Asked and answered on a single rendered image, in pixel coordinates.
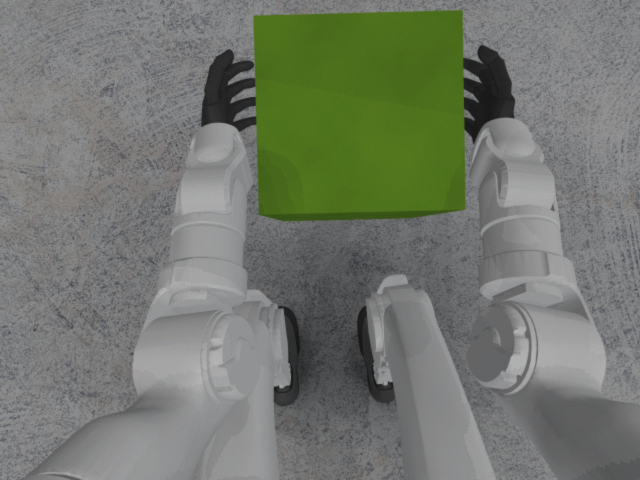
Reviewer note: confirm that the carton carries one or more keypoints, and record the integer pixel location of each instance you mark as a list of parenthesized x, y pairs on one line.
[(360, 115)]

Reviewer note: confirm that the robot left upper arm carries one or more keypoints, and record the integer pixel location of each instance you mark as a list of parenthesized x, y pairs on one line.
[(189, 371)]

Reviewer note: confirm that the right robot thigh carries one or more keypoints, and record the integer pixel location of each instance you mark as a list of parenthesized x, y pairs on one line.
[(440, 439)]

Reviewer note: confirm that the right robot forearm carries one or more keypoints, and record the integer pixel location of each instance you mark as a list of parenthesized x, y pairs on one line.
[(519, 222)]

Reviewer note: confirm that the robot right upper arm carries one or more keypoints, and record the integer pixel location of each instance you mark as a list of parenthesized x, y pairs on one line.
[(546, 367)]

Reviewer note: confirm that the robot left hand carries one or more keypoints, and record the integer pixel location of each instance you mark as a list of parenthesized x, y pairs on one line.
[(216, 106)]

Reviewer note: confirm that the left robot forearm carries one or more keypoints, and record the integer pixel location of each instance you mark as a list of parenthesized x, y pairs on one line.
[(205, 268)]

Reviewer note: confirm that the left robot shin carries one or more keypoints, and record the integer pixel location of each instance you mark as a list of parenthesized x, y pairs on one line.
[(283, 375)]

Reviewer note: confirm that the robot right hand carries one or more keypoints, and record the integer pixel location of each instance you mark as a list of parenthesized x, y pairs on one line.
[(493, 93)]

